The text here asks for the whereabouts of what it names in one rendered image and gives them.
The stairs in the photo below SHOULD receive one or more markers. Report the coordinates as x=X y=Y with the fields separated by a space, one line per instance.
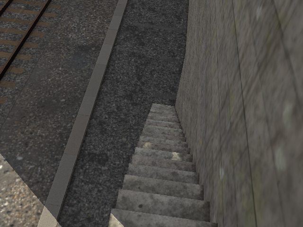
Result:
x=161 y=187

